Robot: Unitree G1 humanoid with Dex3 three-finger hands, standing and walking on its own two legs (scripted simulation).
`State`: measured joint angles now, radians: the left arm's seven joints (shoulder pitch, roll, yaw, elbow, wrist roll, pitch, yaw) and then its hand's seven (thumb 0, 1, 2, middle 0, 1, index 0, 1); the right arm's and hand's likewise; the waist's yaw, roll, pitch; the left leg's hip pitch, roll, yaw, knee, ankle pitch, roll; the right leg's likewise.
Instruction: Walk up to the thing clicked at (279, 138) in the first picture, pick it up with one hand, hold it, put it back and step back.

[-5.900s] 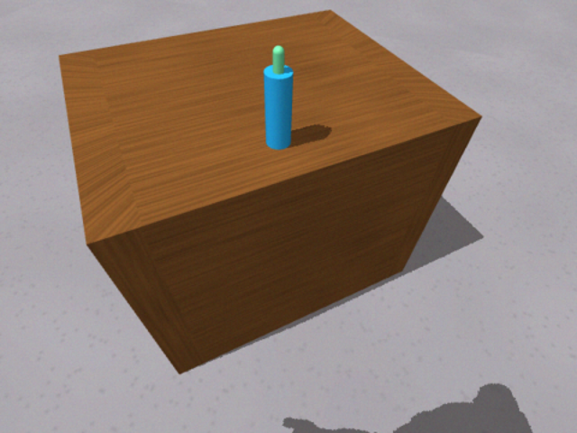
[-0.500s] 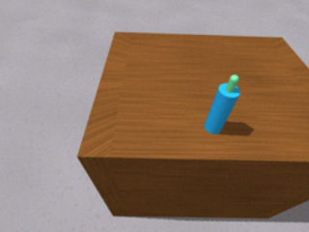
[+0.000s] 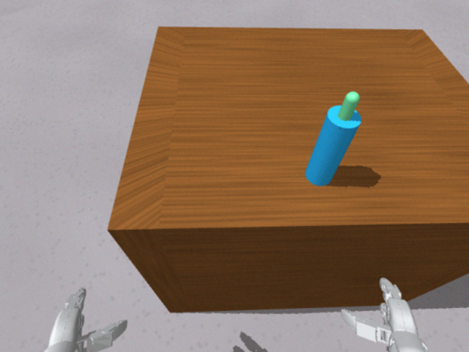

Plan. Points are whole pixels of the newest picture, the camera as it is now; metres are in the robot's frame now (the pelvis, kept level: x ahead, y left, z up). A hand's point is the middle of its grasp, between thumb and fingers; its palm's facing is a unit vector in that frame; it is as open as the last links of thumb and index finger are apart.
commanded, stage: rise first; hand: right
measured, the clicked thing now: (333, 140) +0.46 -0.18 +0.08
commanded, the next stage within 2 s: go down in 1.48 s
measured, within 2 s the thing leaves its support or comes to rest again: neither
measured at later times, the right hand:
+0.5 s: hand (407, 296) +0.20 -0.26 +0.02, palm faces +0.33 +0.87 -0.36, open 17.6 cm
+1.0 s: hand (443, 295) +0.18 -0.26 +0.09, palm faces +0.37 +0.84 -0.40, open 17.7 cm
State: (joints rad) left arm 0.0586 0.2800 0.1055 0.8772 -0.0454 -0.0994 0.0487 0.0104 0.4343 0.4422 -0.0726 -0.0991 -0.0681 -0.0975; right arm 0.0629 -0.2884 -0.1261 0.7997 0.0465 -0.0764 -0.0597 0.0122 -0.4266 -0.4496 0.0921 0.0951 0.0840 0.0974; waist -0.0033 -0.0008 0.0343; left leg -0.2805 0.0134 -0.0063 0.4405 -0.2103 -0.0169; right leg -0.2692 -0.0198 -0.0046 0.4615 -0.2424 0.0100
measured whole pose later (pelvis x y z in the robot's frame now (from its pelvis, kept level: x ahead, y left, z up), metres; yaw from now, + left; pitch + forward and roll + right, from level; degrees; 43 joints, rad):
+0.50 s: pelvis +0.02 +0.01 +0.00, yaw -2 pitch -2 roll +0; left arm 0.25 0.22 0.10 0.60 -0.03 -0.07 0.06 0.00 -0.51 0.04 -0.06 -0.05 -0.06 -0.05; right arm 0.40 -0.30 -0.21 0.11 0.05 -0.09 -0.05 0.00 0.57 -0.04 0.04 0.06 0.04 0.06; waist -0.04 -0.04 0.01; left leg -0.13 0.02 0.03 0.41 -0.24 -0.01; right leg -0.13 -0.01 0.03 0.40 -0.25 0.02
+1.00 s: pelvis +0.00 +0.01 +0.00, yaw -2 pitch -4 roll +0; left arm 0.25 0.22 0.15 0.61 -0.03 -0.09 0.04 -0.01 -0.55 0.04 -0.06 -0.04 -0.05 -0.05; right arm 0.46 -0.32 -0.29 -0.13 0.05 -0.22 -0.02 -0.01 0.60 -0.03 0.04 0.06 0.05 0.06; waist -0.05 -0.04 0.04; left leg -0.11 0.03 0.03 0.41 -0.22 -0.01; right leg -0.11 -0.01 0.03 0.40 -0.22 0.02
